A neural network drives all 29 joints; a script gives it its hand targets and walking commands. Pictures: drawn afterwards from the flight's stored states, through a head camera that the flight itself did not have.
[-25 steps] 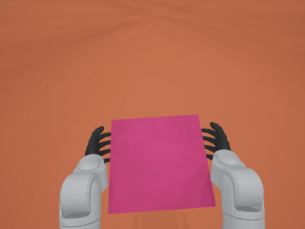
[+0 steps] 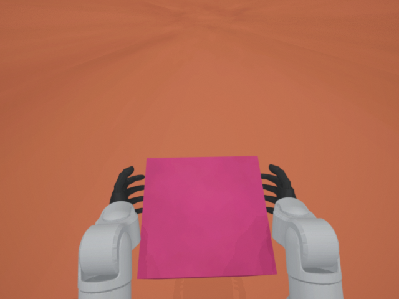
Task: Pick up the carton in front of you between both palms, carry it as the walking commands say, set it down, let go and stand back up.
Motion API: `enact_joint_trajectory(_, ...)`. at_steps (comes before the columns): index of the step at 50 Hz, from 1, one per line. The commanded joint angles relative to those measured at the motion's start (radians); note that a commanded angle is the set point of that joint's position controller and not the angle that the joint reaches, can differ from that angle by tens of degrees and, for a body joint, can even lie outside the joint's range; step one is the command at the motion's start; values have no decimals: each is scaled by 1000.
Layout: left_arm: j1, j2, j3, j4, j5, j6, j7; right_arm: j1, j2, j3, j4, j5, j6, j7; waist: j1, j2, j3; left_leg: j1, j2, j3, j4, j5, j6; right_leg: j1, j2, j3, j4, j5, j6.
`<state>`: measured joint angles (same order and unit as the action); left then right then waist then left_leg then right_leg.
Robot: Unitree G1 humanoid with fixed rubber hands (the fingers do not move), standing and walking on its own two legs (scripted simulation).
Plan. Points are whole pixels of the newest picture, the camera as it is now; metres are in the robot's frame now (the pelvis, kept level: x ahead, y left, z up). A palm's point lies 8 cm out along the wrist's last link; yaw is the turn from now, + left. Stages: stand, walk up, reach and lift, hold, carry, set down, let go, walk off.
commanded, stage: carry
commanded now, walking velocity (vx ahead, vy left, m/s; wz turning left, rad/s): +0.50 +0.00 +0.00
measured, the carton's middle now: (202, 224) +0.28 +0.00 +0.00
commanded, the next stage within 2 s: none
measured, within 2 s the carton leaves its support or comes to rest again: neither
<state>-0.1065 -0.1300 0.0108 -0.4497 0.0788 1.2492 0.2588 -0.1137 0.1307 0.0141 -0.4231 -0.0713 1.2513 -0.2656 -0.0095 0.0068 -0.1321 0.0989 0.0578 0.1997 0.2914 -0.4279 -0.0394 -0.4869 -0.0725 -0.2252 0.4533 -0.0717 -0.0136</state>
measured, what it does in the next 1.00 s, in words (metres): walks ahead: left foot, then right foot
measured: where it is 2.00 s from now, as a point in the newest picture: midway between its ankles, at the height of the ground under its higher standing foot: (196, 214)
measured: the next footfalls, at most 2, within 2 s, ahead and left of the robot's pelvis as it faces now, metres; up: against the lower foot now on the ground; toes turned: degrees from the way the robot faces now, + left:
left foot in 0.48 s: +0.50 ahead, +0.12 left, +0.00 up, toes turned +11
right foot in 0.94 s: +0.80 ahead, -0.11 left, +0.00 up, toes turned +12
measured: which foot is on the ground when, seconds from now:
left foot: down 0.00-0.04, up 0.06-0.46, down 0.48-0.94, up 0.96-1.00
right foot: down 0.00-0.50, up 0.52-0.92, down 0.94-1.00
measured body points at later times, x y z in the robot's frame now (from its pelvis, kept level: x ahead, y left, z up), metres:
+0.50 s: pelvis +0.34 +0.02 -0.01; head +0.32 +0.03 +0.44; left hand +0.60 +0.17 +0.10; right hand +0.60 -0.12 +0.10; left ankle +0.46 +0.12 -0.73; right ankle +0.14 -0.10 -0.72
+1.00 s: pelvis +0.65 +0.00 +0.00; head +0.65 -0.01 +0.45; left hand +0.92 +0.14 +0.09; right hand +0.92 -0.15 +0.08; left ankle +0.47 +0.11 -0.70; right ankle +0.76 -0.09 -0.73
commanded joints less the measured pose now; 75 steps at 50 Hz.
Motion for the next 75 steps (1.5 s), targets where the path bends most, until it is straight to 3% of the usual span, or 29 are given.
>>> enact_joint_trajectory(1,-282,-856,-443,-24,-265,-32,-187,-338,882,455,-120,285,-31,180,40,-258,-299,-554,-7,13,793,286,9,735,-312,571,-146,-226,-146)
enact_joint_trajectory(2,-300,-914,-449,-42,-276,-55,-195,-377,930,498,-168,308,-44,192,32,-343,-290,-780,-65,-87,948,-26,21,831,-351,720,-211,0,-226)
enact_joint_trajectory(3,-305,-948,-458,-60,-289,-64,-205,-385,959,503,-143,317,-54,201,29,-223,-280,-787,-1,-178,1035,-40,45,761,-338,599,-181,133,-203)
enact_joint_trajectory(5,-360,-1038,-493,-123,-315,-97,-223,-378,1070,516,-131,323,-88,216,25,-61,-289,-748,69,-218,938,65,69,665,-302,425,-168,166,-144)
enact_joint_trajectory(7,-353,-1054,-489,-97,-310,-113,-238,-350,1098,518,-99,306,-112,222,18,-91,-260,-695,77,-183,788,128,57,567,-265,305,-226,87,-96)
enact_joint_trajectory(10,-314,-1036,-496,-93,-310,-125,-254,-303,1096,518,-97,276,-136,216,18,-145,-212,-703,68,-125,625,197,37,546,-242,235,-294,22,-114)
enact_joint_trajectory(19,-256,-840,-481,-146,-283,-83,-206,-284,899,509,-180,284,-85,178,26,-168,-33,-648,16,6,224,394,32,572,-177,70,-257,207,-82)
enact_joint_trajectory(21,-246,-795,-476,-150,-274,-63,-186,-266,847,493,-179,290,-63,170,21,-159,-41,-540,0,34,185,373,47,569,-170,40,-158,316,-62)
enact_joint_trajectory(23,-265,-765,-481,-155,-278,-40,-170,-237,807,469,-161,292,-46,162,-16,-72,-170,-153,-27,45,148,260,77,410,-106,-30,195,314,-14)
enact_joint_trajectory(24,-271,-757,-484,-165,-283,-27,-165,-234,769,451,-158,285,-38,158,-26,141,-246,34,207,-317,80,151,143,196,-43,-27,484,58,29)
enact_joint_trajectory(25,-307,-754,-501,-191,-296,-19,-164,-245,776,437,-146,289,-37,157,-17,340,-255,179,364,-714,-69,183,256,-109,86,64,708,-366,53)
enact_joint_trajectory(26,-339,-786,-522,-209,-315,-20,-169,-275,819,455,-166,304,-42,163,-23,278,-240,140,376,-681,-55,359,297,-165,43,172,858,-415,19)
enact_joint_trajectory(29,-358,-905,-519,-156,-319,-34,-193,-345,932,468,-178,319,-54,189,-10,75,-228,-30,306,-399,-53,401,182,-127,-79,240,743,-266,-3)
enact_joint_trajectory(30,-363,-937,-517,-143,-314,-44,-199,-364,955,474,-180,323,-62,198,-5,63,-214,-84,282,-338,-79,383,152,-89,-78,220,665,-232,1)
enact_joint_trajectory(37,-319,-942,-498,-126,-273,-58,-185,-330,928,474,-171,328,-63,215,-4,136,-127,-38,217,-150,-172,352,157,-133,-43,108,260,-45,40)
enact_joint_trajectory(42,-287,-864,-487,-75,-271,-23,-181,-252,857,427,-91,272,-38,196,-11,148,-50,-2,169,-18,-59,813,119,-66,23,3,59,53,42)
enact_joint_trajectory(45,-296,-866,-485,-61,-287,-18,-192,-273,861,423,-92,260,-35,186,6,136,-86,-77,121,59,158,874,58,208,74,-65,-97,204,33)
enact_joint_trajectory(46,-307,-869,-480,-58,-284,-17,-195,-276,864,425,-88,261,-34,186,12,102,-132,-163,97,61,266,805,21,385,34,-35,-119,299,27)
enact_joint_trajectory(47,-305,-869,-471,-54,-284,-18,-199,-292,862,429,-93,264,-33,186,23,9,-207,-335,63,42,423,538,-15,610,-123,120,-48,605,-4)
enact_joint_trajectory(48,-284,-861,-455,-44,-279,-25,-201,-321,883,451,-105,282,-30,189,35,-213,-260,-518,-29,13,643,36,-33,762,-302,372,-30,992,-109)
enact_joint_trajectory(49,-287,-910,-460,-65,-291,-41,-208,-334,931,495,-152,306,-41,196,29,-261,-343,-572,-35,-96,733,-152,-18,822,-365,424,-38,1011,-198)
enact_joint_trajectory(51,-325,-1017,-492,-131,-322,-79,-228,-363,1055,528,-164,324,-67,216,19,-154,-379,-518,32,-182,664,-147,19,714,-309,303,-85,748,-159)
enact_joint_trajectory(53,-367,-1062,-489,-151,-321,-106,-239,-364,1119,539,-150,331,-92,228,16,-154,-341,-438,31,-165,424,-108,26,601,-241,192,-145,546,-106)
enact_joint_trajectory(56,-318,-1055,-493,-131,-300,-116,-249,-300,1101,527,-128,301,-111,229,18,-131,-335,-352,9,-105,231,12,22,560,-221,160,-141,396,-112)
enact_joint_trajectory(59,-312,-1013,-501,-131,-296,-110,-247,-287,1065,518,-146,290,-109,226,6,-98,-303,-220,45,-83,61,361,9,443,-161,85,-64,255,-55)
enact_joint_trajectory(61,-345,-979,-510,-152,-306,-97,-242,-307,1032,512,-156,292,-96,223,12,-26,-274,-200,132,-139,90,498,19,372,-127,68,-38,143,-6)
enact_joint_trajectory(64,-325,-910,-498,-126,-305,-58,-228,-291,957,479,-117,284,-61,209,9,25,-252,-211,138,-126,173,685,13,391,-117,95,20,319,11)
enact_joint_trajectory(68,-325,-840,-475,-82,-285,-18,-206,-270,873,431,-48,265,-24,199,8,52,-216,-214,126,-125,201,871,19,352,-100,90,80,383,26)
enact_joint_trajectory(75,-408,-918,-463,-63,-301,-19,-206,-377,953,444,-58,300,-26,204,7,17,-220,-203,120,-115,206,879,17,355,-93,91,87,383,37)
